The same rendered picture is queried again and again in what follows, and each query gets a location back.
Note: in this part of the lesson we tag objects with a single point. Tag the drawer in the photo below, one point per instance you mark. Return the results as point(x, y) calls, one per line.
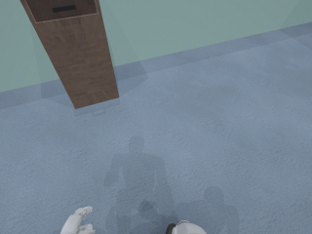
point(42, 9)

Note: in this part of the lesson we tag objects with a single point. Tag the cabinet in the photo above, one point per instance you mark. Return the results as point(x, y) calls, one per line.
point(79, 51)

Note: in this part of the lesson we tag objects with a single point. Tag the right robot shin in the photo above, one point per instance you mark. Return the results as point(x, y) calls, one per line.
point(184, 221)

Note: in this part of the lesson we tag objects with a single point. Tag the handle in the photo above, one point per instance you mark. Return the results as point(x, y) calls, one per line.
point(62, 8)

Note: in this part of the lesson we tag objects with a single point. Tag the left robot hand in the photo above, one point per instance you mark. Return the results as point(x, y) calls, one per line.
point(73, 223)

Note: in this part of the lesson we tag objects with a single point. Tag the robot right thigh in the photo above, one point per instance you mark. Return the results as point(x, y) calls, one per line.
point(188, 228)

